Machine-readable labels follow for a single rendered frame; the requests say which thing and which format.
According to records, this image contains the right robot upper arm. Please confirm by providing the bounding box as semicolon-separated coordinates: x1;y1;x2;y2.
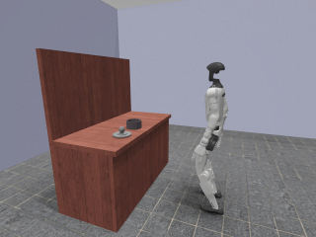
223;96;228;114

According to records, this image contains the knob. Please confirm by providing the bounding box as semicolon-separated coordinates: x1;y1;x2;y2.
118;126;125;133

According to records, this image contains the table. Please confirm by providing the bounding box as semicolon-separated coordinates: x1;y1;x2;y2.
36;48;172;233

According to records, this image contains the robot right shin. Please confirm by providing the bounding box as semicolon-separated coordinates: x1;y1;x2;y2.
204;166;216;192

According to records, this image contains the robot right forearm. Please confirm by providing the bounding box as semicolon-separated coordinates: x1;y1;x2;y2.
219;112;228;132

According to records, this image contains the robot right thigh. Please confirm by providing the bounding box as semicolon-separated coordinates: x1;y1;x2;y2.
204;150;211;170

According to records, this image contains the robot left forearm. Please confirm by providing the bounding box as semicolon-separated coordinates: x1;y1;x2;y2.
200;115;217;146

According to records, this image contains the lid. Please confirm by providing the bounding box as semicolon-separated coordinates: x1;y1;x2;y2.
113;131;131;138

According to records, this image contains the right robot hand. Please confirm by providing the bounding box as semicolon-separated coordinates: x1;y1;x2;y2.
217;132;223;147

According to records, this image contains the left robot upper arm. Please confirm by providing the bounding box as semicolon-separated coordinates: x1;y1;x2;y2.
206;88;220;121

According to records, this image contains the pot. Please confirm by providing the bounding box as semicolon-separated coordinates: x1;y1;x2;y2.
126;118;142;130

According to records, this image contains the left robot hand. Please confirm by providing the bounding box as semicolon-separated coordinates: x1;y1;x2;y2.
192;144;206;165

